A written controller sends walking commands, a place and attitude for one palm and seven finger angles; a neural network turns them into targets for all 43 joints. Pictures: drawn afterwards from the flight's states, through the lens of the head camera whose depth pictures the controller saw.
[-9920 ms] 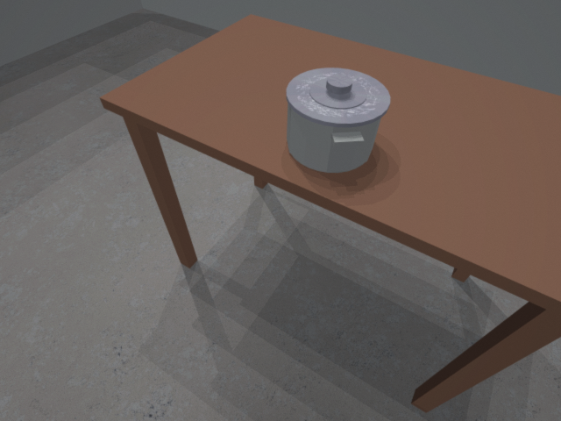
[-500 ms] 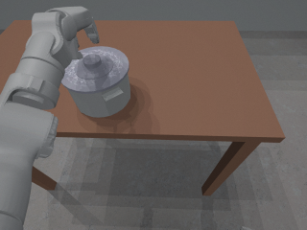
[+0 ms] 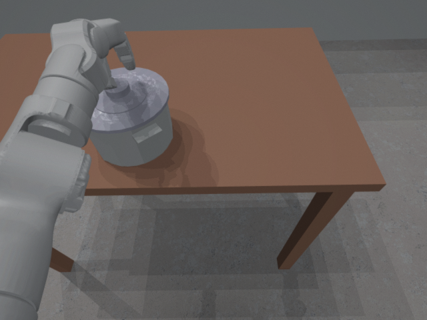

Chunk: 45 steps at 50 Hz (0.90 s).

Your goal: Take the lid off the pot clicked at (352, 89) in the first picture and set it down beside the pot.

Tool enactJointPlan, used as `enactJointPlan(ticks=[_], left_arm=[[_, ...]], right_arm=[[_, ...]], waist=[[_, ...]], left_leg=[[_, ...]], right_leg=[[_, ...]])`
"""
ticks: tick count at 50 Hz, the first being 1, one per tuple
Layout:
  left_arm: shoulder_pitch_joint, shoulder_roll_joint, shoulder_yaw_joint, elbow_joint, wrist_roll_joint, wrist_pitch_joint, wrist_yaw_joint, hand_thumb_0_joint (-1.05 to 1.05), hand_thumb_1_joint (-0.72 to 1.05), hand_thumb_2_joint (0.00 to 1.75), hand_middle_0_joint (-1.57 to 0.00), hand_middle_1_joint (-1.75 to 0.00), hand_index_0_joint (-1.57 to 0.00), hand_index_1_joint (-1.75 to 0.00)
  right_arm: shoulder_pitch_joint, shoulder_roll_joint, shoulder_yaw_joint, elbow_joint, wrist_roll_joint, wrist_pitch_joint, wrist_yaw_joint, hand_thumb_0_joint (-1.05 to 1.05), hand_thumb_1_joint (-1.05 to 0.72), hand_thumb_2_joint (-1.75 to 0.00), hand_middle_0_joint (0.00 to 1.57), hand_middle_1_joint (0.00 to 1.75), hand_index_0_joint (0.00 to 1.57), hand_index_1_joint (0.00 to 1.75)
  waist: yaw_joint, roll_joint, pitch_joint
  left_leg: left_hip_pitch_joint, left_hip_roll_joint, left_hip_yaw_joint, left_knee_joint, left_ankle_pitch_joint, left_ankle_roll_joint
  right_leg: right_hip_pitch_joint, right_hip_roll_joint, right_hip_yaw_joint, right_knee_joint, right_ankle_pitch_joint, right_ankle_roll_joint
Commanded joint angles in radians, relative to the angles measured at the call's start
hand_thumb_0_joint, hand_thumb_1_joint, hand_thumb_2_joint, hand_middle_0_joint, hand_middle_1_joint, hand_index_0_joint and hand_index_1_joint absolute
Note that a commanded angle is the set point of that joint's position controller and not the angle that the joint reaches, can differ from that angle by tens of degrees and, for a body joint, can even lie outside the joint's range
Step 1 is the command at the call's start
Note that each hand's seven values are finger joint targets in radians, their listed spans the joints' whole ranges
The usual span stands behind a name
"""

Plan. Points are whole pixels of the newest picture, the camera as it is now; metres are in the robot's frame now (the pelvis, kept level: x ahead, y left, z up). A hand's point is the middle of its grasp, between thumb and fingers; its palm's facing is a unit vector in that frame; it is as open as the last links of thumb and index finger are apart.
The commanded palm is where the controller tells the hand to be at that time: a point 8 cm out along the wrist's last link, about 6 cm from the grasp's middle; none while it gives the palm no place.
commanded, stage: lower the open fingers around the knob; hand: left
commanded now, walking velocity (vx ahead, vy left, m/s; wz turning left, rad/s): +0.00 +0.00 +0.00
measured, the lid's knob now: (117, 88) +0.53 +0.15 +0.15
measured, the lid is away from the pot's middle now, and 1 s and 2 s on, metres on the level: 0.00 0.00 0.00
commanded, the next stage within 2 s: close the fingers and squeeze the knob in 0.60 s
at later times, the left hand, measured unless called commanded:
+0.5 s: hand (110, 86) +0.49 +0.15 +0.18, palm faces -0.39 -0.08 -0.92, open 9.9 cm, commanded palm +0.49 +0.15 +0.23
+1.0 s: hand (108, 88) +0.50 +0.15 +0.18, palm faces -0.40 -0.06 -0.92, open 9.7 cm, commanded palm +0.50 +0.15 +0.23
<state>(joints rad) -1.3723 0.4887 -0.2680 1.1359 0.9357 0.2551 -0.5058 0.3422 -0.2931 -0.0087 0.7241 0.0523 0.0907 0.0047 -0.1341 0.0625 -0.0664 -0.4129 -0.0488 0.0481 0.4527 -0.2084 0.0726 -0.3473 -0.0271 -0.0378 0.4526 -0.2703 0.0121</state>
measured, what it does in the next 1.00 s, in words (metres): stands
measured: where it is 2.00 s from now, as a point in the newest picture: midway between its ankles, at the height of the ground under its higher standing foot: outside the picture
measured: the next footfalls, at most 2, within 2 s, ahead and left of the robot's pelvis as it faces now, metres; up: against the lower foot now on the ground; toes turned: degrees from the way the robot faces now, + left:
none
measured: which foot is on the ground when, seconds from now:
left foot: down 0.00-1.00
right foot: down 0.00-1.00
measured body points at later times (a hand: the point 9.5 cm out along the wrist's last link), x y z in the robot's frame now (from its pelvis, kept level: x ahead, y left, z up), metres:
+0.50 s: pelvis +0.00 -0.01 +0.00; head +0.05 -0.02 +0.45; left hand +0.51 +0.15 +0.23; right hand +0.05 -0.28 -0.13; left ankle +0.00 +0.07 -0.74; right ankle -0.04 -0.13 -0.74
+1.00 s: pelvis +0.00 +0.00 +0.00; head +0.05 -0.02 +0.45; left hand +0.51 +0.15 +0.23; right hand +0.03 -0.27 -0.13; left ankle +0.00 +0.07 -0.74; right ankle -0.04 -0.13 -0.74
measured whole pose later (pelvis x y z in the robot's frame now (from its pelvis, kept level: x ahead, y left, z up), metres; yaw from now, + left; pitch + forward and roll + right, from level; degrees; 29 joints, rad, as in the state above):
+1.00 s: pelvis +0.00 +0.00 +0.00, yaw +0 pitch +10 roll -1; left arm -1.29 0.49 -0.28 1.11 0.93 0.22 -0.49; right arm 0.32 -0.29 -0.01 0.70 0.06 0.10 0.00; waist -0.13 0.05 -0.07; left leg -0.42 -0.04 0.05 0.48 -0.22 0.07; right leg -0.35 -0.02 -0.04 0.47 -0.28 0.01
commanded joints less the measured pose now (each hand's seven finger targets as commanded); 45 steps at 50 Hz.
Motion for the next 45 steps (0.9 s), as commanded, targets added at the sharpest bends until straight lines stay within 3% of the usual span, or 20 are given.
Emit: enactJointPlan(ticks=[1, 4, 6, 9, 11, 13, 16, 17, 19, 20, 23, 24, 30, 35, 36, 38, 39, 42, 44, 45], left_arm=[[-0.568, 0.223, 0.07, -0.237, 0.023, -0.021, 0.042, 0.0, -0.33, 1.56, -0.86, -0.08, -0.86, -0.08], [-0.484, 0.193, 0.056, -0.204, 0.011, -0.029, 0.045, 0.0, -0.33, 1.56, -0.86, -0.08, -0.86, -0.08], [-0.465, 0.207, 0.063, -0.142, 0.021, -0.018, 0.043, 0.0, -0.33, 1.56, -0.86, -0.08, -0.86, -0.08], [-0.549, 0.189, 0.042, -0.268, 0.0, -0.032, 0.048, 0.0, -0.33, 1.56, -0.86, -0.08, -0.86, -0.08], [-0.55, 0.241, 0.087, -0.268, 0.025, -0.039, 0.049, 0.0, -0.33, 1.56, -0.86, -0.08, -0.86, -0.08], [-0.473, 0.205, 0.062, -0.178, 0.023, -0.03, 0.046, 0.0, -0.33, 1.56, -0.86, -0.08, -0.86, -0.08], [-0.445, 0.22, 0.077, -0.188, 0.01, -0.038, 0.044, 0.0, -0.33, 1.56, -0.86, -0.08, -0.86, -0.08], [-0.48, 0.156, 0.018, -0.215, 0.007, -0.036, 0.04, 0.0, -0.33, 1.56, -0.86, -0.08, -0.86, -0.08], [-0.472, 0.142, 0.011, -0.204, -0.012, -0.039, 0.042, 0.0, -0.33, 1.56, -0.86, -0.08, -0.86, -0.08], [-0.446, 0.193, 0.06, -0.171, 0.0, -0.035, 0.048, 0.0, -0.33, 1.56, -0.86, -0.08, -0.86, -0.08], [-0.444, 0.216, 0.067, -0.166, 0.004, -0.035, 0.047, 0.0, -0.33, 1.56, -0.86, -0.08, -0.86, -0.08], [-0.432, 0.181, 0.041, -0.19, -0.01, -0.041, 0.048, 0.0, -0.33, 1.56, -0.86, -0.08, -0.86, -0.08], [-0.417, 0.224, 0.077, -0.2, 0.001, -0.044, 0.049, 0.0, -0.33, 1.56, -0.86, -0.08, -0.86, -0.08], [-0.411, 0.192, 0.057, -0.209, 0.001, -0.043, 0.047, 0.0, -0.33, 1.56, -0.86, -0.08, -0.86, -0.08], [-0.429, 0.201, 0.06, -0.218, 0.003, -0.042, 0.046, 0.0, -0.09, 0.97, -0.49, -0.75, -0.49, -0.75], [-0.439, 0.191, 0.043, -0.203, 0.003, -0.038, 0.047, 0.0, -0.07, 0.97, -0.49, -0.78, -0.49, -0.78], [-0.446, 0.134, 0.002, -0.211, -0.015, -0.039, 0.047, 0.0, -0.06, 0.97, -0.49, -0.8, -0.49, -0.8], [-0.451, 0.247, 0.092, -0.168, 0.008, -0.034, 0.054, 0.0, -0.04, 0.98, -0.5, -0.84, -0.5, -0.84], [-0.446, 0.186, 0.038, -0.178, -0.011, -0.04, 0.053, 0.0, -0.02, 0.98, -0.5, -0.87, -0.5, -0.87], [-0.461, 0.203, 0.055, -0.187, 0.004, -0.04, 0.055, 0.0, -0.01, 0.98, -0.5, -0.88, -0.5, -0.88]], right_arm=[[0.031, -0.155, -0.054, -0.106, -0.006, -0.035, -0.009, 0.0, -0.9, -0.9, 0.2, 0.3, 0.2, 0.3], [0.043, -0.155, -0.058, -0.111, -0.002, -0.035, -0.007, 0.0, -0.9, -0.9, 0.2, 0.3, 0.2, 0.3], [0.037, -0.159, -0.051, -0.102, 0.002, -0.027, -0.008, 0.0, -0.9, -0.9, 0.2, 0.3, 0.2, 0.3], [0.024, -0.156, -0.057, -0.12, 0.0, -0.031, -0.01, 0.0, -0.9, -0.9, 0.2, 0.3, 0.2, 0.3], [0.032, -0.151, -0.058, -0.116, -0.006, -0.035, -0.01, 0.0, -0.9, -0.9, 0.2, 0.3, 0.2, 0.3], [0.034, -0.152, -0.056, -0.111, 0.001, -0.034, -0.012, 0.0, -0.9, -0.9, 0.2, 0.3, 0.2, 0.3], [0.021, -0.156, -0.053, -0.116, 0.003, -0.023, -0.009, 0.0, -0.9, -0.9, 0.2, 0.3, 0.2, 0.3], [0.01, -0.15, -0.053, -0.118, 0.005, -0.024, -0.009, 0.0, -0.9, -0.9, 0.2, 0.3, 0.2, 0.3], [0.022, -0.158, -0.058, -0.107, 0.006, -0.018, -0.014, 0.0, -0.9, -0.9, 0.2, 0.3, 0.2, 0.3], [0.026, -0.158, -0.056, -0.1, 0.004, -0.015, -0.012, 0.0, -0.9, -0.9, 0.2, 0.3, 0.2, 0.3], [0.015, -0.157, -0.05, -0.109, 0.006, -0.013, -0.014, 0.0, -0.9, -0.9, 0.2, 0.3, 0.2, 0.3], [0.014, -0.158, -0.052, -0.114, 0.005, -0.01, -0.012, 0.0, -0.9, -0.9, 0.2, 0.3, 0.2, 0.3], [0.005, -0.153, -0.05, -0.122, 0.005, -0.001, -0.011, 0.0, -0.9, -0.9, 0.2, 0.3, 0.2, 0.3], [0.008, -0.151, -0.052, -0.118, 0.006, 0.003, -0.008, 0.0, -0.9, -0.9, 0.2, 0.3, 0.2, 0.3], [0.01, -0.152, -0.051, -0.119, 0.005, 0.005, -0.009, 0.0, -0.9, -0.9, 0.2, 0.3, 0.2, 0.3], [0.006, -0.152, -0.048, -0.119, 0.011, 0.003, -0.013, 0.0, -0.9, -0.9, 0.2, 0.3, 0.2, 0.3], [0.009, -0.153, -0.052, -0.117, 0.009, 0.005, -0.013, 0.0, -0.9, -0.9, 0.2, 0.3, 0.2, 0.3], [0.025, -0.158, -0.049, -0.106, 0.005, -0.002, -0.016, 0.0, -0.9, -0.9, 0.2, 0.3, 0.2, 0.3], [0.021, -0.158, -0.051, -0.113, 0.009, -0.004, -0.019, 0.0, -0.9, -0.9, 0.2, 0.3, 0.2, 0.3], [0.024, -0.156, -0.052, -0.106, 0.005, -0.007, -0.019, 0.0, -0.9, -0.9, 0.2, 0.3, 0.2, 0.3]], waist=[[0.0, -0.048, -0.449], [0.002, -0.046, -0.424], [-0.005, -0.102, -0.347], [-0.003, -0.028, -0.43], [-0.001, -0.056, -0.465], [-0.005, -0.085, -0.395], [0.001, -0.095, -0.396], [-0.012, -0.079, -0.386], [-0.019, -0.066, -0.376], [-0.011, -0.107, -0.378], [-0.005, -0.098, -0.384], [-0.006, -0.059, -0.399], [0.001, -0.093, -0.409], [-0.004, -0.081, -0.394], [-0.005, -0.084, -0.396], [-0.01, -0.084, -0.376], [-0.016, -0.053, -0.368], [-0.006, -0.096, -0.377], [-0.013, -0.076, -0.387], [-0.01, -0.086, -0.398]], left_leg=[[0.402, -0.003, -0.1, 0.024, 0.378, 0.011], [0.407, 0.005, -0.105, 0.033, 0.434, 0.006], [0.34, -0.002, -0.089, 0.014, 0.316, 0.008], [0.398, 0.001, -0.094, 0.029, 0.379, 0.01], [0.417, -0.002, -0.101, 0.035, 0.401, 0.014], [0.375, -0.003, -0.09, 0.03, 0.355, 0.013], [0.357, -0.005, -0.087, 0.031, 0.356, 0.014], [0.368, -0.005, -0.084, 0.028, 0.332, 0.013], [0.375, 0.0, -0.082, 0.034, 0.347, 0.014], [0.358, -0.003, -0.086, 0.04, 0.342, 0.014], [0.327, -0.012, -0.075, 0.033, 0.306, 0.015], [0.349, -0.005, -0.078, 0.043, 0.366, 0.013], [0.354, -0.005, -0.082, 0.05, 0.39, 0.015], [0.373, 0.001, -0.088, 0.05, 0.405, 0.012], [0.367, -0.002, -0.084, 0.043, 0.375, 0.015], [0.349, -0.005, -0.079, 0.032, 0.319, 0.015], [0.362, 0.0, -0.083, 0.037, 0.35, 0.011], [0.334, -0.006, -0.083, 0.03, 0.288, 0.014], [0.337, -0.001, -0.08, 0.028, 0.297, 0.012], [0.35, -0.001, -0.082, 0.033, 0.316, 0.013]], right_leg=[[-0.009, 0.062, 0.009, -0.033, 0.355, -0.049], [-0.023, 0.062, 0.003, -0.033, 0.364, -0.052], [-0.032, 0.067, -0.003, -0.038, 0.323, -0.047], [-0.016, 0.056, 0.008, -0.03, 0.364, -0.052], [-0.001, 0.064, 0.013, -0.026, 0.374, -0.048], [-0.024, 0.065, 0.005, -0.03, 0.352, -0.046], [-0.002, 0.062, 0.009, -0.026, 0.37, -0.045], [-0.029, 0.06, 0.007, -0.03, 0.351, -0.044], [-0.045, 0.059, 0.003, -0.034, 0.351, -0.047], [-0.032, 0.064, 0.004, -0.023, 0.355, -0.045], [0.0, 0.059, 0.008, -0.022, 0.373, -0.044], [-0.008, 0.054, 0.007, -0.019, 0.397, -0.048], [0.002, 0.061, 0.009, -0.015, 0.397, -0.043], [-0.027, 0.064, 0.004, -0.016, 0.377, -0.044], [-0.019, 0.064, 0.004, -0.024, 0.371, -0.043], [-0.025, 0.063, 0.004, -0.029, 0.345, -0.045], [-0.048, 0.06, -0.002, -0.029, 0.346, -0.049], [-0.013, 0.066, 0.003, -0.027, 0.338, -0.048], [-0.016, 0.059, 0.004, -0.031, 0.344, -0.049], [-0.018, 0.063, 0.004, -0.026, 0.348, -0.046]])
